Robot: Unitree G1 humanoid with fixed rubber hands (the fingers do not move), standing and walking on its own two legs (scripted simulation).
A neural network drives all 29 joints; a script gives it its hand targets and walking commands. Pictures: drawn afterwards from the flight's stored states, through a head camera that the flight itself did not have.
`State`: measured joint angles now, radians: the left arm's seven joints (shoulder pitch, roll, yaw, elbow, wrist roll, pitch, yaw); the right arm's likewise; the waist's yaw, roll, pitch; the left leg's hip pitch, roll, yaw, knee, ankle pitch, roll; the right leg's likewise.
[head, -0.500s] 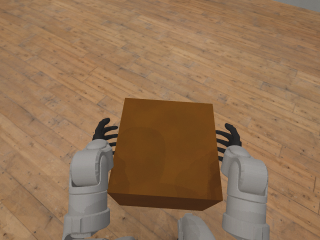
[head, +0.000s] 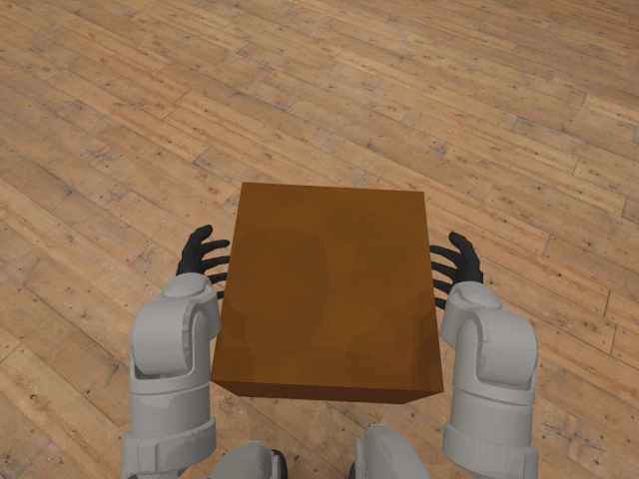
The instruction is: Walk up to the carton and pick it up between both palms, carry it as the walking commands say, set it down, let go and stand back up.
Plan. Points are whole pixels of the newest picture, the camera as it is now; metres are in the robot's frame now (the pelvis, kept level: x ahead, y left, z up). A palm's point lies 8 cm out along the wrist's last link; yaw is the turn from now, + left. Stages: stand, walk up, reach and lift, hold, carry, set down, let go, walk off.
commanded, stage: carry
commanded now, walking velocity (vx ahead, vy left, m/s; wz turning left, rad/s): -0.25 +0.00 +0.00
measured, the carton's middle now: (326, 299) +0.32 +0.00 -0.02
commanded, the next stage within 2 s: none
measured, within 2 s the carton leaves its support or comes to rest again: neither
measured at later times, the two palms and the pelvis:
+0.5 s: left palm (140, 462) +0.13 +0.16 +0.07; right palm (495, 477) +0.12 -0.14 +0.08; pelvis -0.17 +0.02 +0.00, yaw +1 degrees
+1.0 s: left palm out of the picture -0.03 +0.15 +0.07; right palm out of the picture -0.06 -0.15 +0.08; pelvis -0.34 +0.03 +0.00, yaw +0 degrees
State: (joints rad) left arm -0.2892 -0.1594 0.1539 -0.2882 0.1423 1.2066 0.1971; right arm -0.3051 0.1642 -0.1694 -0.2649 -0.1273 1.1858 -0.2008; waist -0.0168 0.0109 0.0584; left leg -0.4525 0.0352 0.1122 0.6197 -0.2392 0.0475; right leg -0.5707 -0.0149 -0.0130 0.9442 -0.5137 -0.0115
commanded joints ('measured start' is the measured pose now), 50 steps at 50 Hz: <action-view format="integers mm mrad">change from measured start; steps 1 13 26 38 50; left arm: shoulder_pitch -548 -613 -626 -496 -446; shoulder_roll -1000 -982 -1017 -1005 -932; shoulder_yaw -718 -677 -729 -713 -661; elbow -122 -100 -88 -40 -40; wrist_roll -490 -491 -477 -526 -387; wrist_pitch -16 -4 -26 12 -4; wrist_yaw -398 -408 -382 -432 -355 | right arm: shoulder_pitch -532 -582 -507 -447 -465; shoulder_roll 1014 1030 1020 1002 1001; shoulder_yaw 762 789 723 750 770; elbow -159 -111 -2 -100 10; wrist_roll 462 510 480 406 527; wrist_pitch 7 13 19 9 42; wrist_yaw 390 387 426 365 429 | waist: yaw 13 20 8 28 24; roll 106 -133 72 -351 144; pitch -560 -492 -470 -558 -567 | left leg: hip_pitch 272 -121 256 -103 402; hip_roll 274 -13 285 -18 247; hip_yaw -210 -48 -231 -33 -311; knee -144 451 -162 267 -182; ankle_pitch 550 -220 628 -307 569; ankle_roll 126 -93 137 -72 29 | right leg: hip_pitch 126 393 -30 512 124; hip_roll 3 -258 10 -428 -113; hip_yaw -27 139 68 371 26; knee -50 -519 227 -525 -201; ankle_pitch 79 699 37 952 408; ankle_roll -6 -122 6 -199 1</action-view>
